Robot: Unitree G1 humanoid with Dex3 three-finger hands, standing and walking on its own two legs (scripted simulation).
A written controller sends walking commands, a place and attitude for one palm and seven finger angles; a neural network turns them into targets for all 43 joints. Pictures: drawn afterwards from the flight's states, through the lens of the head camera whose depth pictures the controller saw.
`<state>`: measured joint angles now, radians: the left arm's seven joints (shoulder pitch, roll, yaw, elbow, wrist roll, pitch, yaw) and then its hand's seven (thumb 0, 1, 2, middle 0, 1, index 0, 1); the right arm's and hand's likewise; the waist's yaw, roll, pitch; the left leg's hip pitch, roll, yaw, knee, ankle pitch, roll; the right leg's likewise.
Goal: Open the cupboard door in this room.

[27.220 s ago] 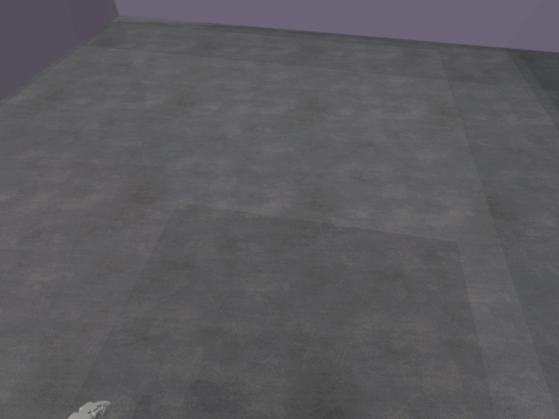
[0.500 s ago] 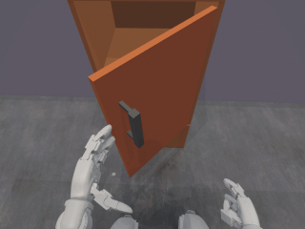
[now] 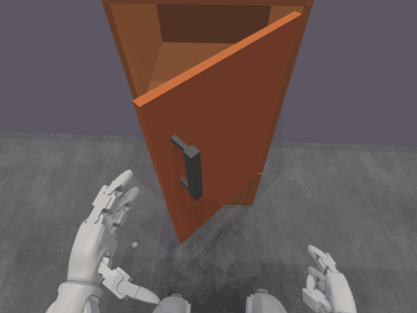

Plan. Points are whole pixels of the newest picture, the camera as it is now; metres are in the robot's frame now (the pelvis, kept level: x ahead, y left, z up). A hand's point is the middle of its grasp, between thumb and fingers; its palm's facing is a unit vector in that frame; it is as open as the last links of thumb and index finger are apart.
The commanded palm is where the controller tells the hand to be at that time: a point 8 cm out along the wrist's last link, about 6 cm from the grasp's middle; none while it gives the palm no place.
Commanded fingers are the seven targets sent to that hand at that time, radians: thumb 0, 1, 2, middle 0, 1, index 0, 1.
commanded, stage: draw the hand back to the body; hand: left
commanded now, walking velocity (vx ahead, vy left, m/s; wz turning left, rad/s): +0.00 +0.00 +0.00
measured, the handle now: (187, 169) +0.37 +0.07 +0.06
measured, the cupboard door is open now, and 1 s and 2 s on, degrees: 47 47 47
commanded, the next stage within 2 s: step back with the hand held close in 1.40 s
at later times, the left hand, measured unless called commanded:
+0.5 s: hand (68, 235) +0.21 +0.20 +0.15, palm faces +0.17 -0.93 -0.33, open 15.1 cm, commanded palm +0.17 +0.25 +0.17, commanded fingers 0.00 0.03 0.52 -0.17 -0.30 -0.17 -0.30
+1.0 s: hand out of the picture +0.22 +0.26 +0.24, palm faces +0.43 -0.79 -0.44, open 9.3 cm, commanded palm +0.18 +0.30 +0.25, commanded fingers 0.00 0.90 0.90 -0.20 -0.30 -0.20 -0.30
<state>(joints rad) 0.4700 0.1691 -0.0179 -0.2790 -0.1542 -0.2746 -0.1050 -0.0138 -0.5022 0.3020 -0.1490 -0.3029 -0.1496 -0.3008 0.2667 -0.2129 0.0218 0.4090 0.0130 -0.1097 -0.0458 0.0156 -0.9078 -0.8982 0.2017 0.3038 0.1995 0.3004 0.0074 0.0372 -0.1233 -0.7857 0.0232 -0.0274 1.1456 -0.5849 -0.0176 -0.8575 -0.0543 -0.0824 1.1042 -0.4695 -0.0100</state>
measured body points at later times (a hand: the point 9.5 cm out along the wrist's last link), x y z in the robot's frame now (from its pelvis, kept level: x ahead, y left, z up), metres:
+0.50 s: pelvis +0.02 +0.01 +0.05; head +0.02 -0.01 +0.50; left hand +0.19 +0.25 +0.17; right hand +0.20 -0.21 -0.02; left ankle -0.01 +0.13 -0.65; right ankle +0.04 -0.12 -0.65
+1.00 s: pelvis +0.03 +0.01 +0.09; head +0.02 -0.01 +0.53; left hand +0.20 +0.30 +0.26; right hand +0.22 -0.21 +0.00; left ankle -0.01 +0.13 -0.65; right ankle +0.04 -0.12 -0.65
